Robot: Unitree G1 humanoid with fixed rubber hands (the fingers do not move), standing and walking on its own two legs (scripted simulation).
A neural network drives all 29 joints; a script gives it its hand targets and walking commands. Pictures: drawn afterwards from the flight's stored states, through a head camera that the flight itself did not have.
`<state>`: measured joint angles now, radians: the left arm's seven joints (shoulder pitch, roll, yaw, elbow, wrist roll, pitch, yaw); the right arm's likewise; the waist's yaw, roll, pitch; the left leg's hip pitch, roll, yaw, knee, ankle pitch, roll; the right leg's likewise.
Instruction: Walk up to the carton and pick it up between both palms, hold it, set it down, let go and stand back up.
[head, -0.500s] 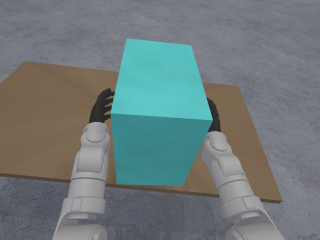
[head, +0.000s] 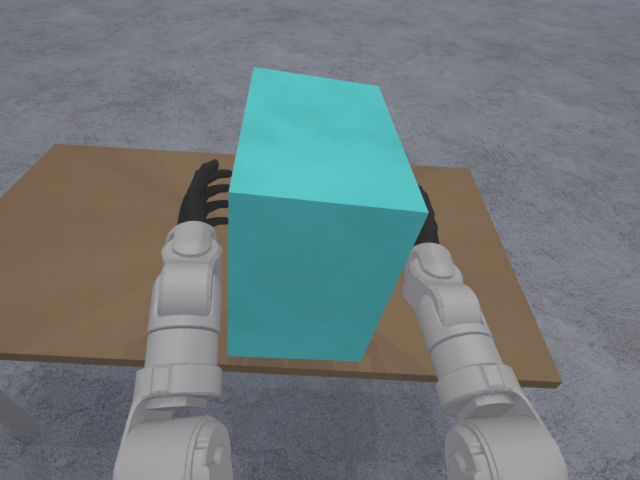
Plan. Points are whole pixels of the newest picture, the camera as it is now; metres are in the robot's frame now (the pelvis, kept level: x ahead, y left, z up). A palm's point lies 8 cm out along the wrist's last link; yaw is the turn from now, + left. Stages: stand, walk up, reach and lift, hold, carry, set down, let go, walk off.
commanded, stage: reach and lift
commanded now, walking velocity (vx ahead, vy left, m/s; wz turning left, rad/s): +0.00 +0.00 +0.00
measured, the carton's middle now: (307, 213) +0.45 +0.00 +0.12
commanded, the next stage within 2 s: hold in 0.60 s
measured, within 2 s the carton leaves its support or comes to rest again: neither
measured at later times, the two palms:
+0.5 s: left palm (182, 213) +0.38 +0.15 +0.18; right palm (410, 223) +0.37 -0.13 +0.16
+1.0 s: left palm (179, 216) +0.37 +0.15 +0.19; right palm (412, 229) +0.36 -0.13 +0.16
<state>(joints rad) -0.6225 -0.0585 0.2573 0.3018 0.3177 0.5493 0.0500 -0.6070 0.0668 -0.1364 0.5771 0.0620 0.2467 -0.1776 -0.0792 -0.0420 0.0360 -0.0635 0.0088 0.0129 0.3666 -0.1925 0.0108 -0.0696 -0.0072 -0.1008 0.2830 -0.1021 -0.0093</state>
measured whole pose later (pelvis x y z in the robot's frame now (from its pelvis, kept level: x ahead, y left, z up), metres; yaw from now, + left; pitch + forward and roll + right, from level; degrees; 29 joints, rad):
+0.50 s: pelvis +0.01 -0.01 +0.00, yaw +1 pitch -8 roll -1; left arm -0.61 -0.04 0.25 0.19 0.33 0.61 0.01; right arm -0.62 0.07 -0.08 0.53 0.12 0.25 -0.22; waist -0.08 -0.07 0.05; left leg -0.01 0.02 -0.01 0.37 -0.21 0.00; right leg 0.00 0.00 -0.12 0.27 -0.12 -0.01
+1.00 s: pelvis +0.01 +0.00 +0.00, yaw +1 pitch -11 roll -2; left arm -0.56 -0.07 0.23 0.07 0.37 0.69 0.01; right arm -0.57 0.03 -0.02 0.46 0.17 0.28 -0.22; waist -0.09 -0.05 0.10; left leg 0.05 0.01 0.00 0.38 -0.23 0.01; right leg 0.06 0.00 -0.11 0.25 -0.12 -0.01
